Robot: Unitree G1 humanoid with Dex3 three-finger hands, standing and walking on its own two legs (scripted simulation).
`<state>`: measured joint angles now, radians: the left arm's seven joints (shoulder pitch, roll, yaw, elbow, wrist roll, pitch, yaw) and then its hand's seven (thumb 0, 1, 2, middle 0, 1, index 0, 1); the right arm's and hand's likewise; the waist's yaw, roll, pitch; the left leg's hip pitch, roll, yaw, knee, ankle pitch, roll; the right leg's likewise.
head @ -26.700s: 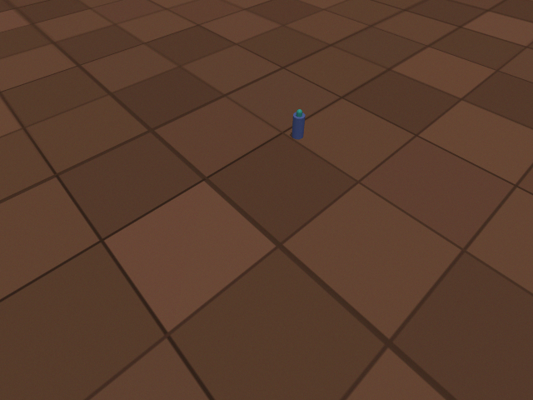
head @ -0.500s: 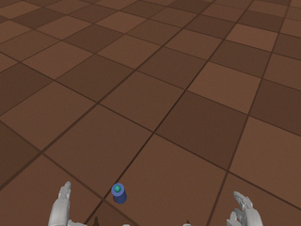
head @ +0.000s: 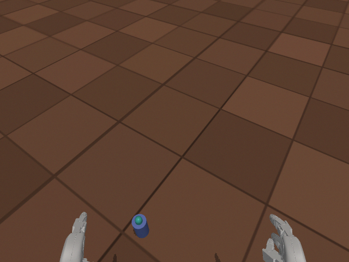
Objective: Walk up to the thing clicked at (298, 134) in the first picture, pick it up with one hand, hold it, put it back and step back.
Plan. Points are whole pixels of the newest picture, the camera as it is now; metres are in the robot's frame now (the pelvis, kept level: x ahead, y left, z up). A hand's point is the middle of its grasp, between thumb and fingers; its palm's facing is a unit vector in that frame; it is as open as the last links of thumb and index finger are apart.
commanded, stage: home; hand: left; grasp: from the side
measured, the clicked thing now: (140, 225) +0.41 +0.19 -0.63
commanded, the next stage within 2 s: stand in 1.26 s
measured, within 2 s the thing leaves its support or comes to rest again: neither
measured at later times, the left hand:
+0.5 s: hand (105, 258) +0.16 +0.17 -0.06, palm faces +0.09 -0.96 -0.28, open 17.5 cm
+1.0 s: hand (104, 258) +0.16 +0.17 -0.06, palm faces +0.09 -0.96 -0.28, open 17.5 cm
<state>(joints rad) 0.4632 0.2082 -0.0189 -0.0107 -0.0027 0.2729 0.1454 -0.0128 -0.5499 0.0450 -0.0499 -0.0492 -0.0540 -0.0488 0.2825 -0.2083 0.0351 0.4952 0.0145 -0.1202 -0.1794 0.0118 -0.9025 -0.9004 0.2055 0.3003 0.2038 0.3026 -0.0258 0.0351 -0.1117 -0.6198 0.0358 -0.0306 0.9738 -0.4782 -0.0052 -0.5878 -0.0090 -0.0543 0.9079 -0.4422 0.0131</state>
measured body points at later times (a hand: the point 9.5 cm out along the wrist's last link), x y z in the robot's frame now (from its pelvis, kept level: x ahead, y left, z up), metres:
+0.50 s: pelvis -0.01 -0.01 +0.00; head +0.01 -0.01 +0.45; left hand +0.15 +0.22 -0.03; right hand +0.15 -0.25 -0.07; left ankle +0.01 +0.12 -0.69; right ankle +0.01 -0.13 -0.69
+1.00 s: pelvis -0.01 -0.01 +0.00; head +0.01 +0.00 +0.45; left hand +0.15 +0.22 -0.04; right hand +0.15 -0.24 -0.07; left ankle +0.01 +0.12 -0.69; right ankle +0.01 -0.13 -0.69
